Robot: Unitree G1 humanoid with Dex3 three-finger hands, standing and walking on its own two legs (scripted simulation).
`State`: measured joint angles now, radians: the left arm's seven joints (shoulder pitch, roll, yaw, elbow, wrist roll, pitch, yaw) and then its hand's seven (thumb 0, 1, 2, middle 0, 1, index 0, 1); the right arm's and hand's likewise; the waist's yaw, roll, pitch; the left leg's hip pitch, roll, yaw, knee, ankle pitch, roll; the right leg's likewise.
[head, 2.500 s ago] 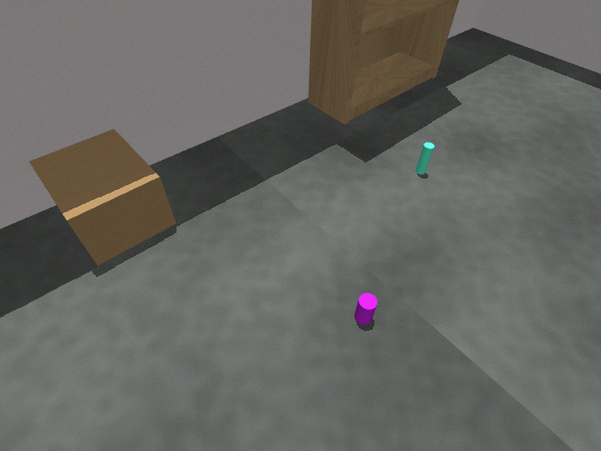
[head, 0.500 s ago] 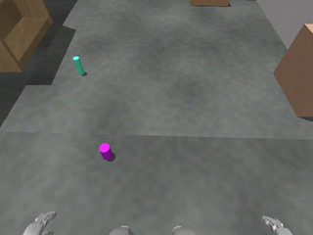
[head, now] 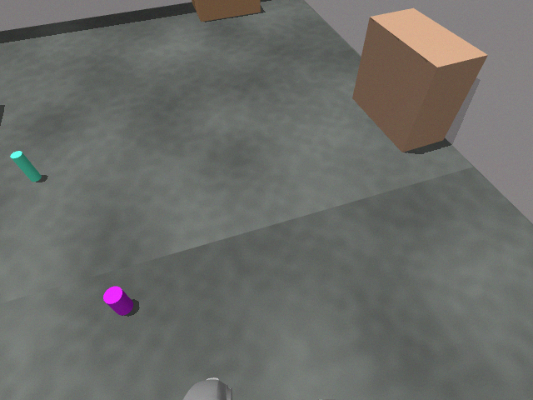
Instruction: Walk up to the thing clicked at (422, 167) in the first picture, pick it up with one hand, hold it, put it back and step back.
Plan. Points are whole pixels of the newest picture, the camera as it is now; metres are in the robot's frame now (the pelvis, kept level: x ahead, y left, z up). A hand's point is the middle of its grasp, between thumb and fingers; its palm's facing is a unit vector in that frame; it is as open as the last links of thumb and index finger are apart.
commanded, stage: walk up
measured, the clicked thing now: (26, 166) +1.24 +1.18 -0.66
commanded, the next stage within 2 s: stand in 1.40 s
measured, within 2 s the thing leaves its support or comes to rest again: neither
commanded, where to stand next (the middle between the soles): +0.07 +0.01 m, yaw -14 degrees
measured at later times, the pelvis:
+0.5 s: pelvis -0.01 +0.00 +0.00, yaw -11 degrees
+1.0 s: pelvis +0.00 +0.03 +0.02, yaw -16 degrees
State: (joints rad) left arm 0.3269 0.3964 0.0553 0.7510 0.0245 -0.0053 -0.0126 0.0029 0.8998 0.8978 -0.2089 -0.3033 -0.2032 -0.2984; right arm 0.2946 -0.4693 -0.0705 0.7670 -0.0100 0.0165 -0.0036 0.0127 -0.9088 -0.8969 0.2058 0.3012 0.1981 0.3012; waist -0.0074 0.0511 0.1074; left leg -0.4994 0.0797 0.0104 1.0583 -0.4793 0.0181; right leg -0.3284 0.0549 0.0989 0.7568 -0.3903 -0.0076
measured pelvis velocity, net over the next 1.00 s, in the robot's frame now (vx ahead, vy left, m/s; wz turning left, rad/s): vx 0.00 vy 0.03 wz -0.28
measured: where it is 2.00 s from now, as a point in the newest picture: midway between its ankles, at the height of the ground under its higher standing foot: outside the picture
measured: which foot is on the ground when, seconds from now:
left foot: up 0.00-0.14, down 0.16-1.00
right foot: down 0.00-0.18, up 0.20-0.42, down 0.44-1.00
